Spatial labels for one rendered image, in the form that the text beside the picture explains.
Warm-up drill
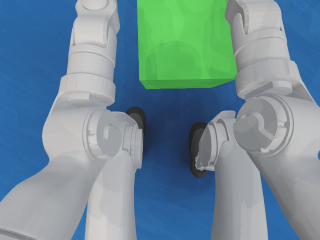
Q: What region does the robot left thigh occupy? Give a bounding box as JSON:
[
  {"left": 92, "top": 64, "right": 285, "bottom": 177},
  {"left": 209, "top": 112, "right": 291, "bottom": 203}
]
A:
[{"left": 84, "top": 121, "right": 143, "bottom": 240}]

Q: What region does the robot right forearm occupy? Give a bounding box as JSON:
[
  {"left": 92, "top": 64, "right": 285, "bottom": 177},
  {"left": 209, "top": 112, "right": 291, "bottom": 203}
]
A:
[{"left": 224, "top": 0, "right": 317, "bottom": 105}]

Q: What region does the left robot upper arm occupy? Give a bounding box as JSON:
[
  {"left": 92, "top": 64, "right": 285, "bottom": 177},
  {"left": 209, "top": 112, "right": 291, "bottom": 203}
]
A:
[{"left": 0, "top": 106, "right": 122, "bottom": 240}]

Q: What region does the robot right foot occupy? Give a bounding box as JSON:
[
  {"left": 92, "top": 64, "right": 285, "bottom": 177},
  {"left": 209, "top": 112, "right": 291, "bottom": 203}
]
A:
[{"left": 188, "top": 122, "right": 208, "bottom": 178}]

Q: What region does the carton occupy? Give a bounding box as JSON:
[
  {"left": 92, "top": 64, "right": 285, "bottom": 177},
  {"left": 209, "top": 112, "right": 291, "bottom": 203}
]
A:
[{"left": 137, "top": 0, "right": 238, "bottom": 89}]

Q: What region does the right robot upper arm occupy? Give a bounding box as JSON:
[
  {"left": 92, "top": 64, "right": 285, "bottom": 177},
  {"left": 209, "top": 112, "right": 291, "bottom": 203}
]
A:
[{"left": 233, "top": 93, "right": 320, "bottom": 240}]

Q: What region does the robot left forearm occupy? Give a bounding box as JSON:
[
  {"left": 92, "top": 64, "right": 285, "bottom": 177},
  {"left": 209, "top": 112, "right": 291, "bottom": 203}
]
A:
[{"left": 42, "top": 0, "right": 120, "bottom": 138}]

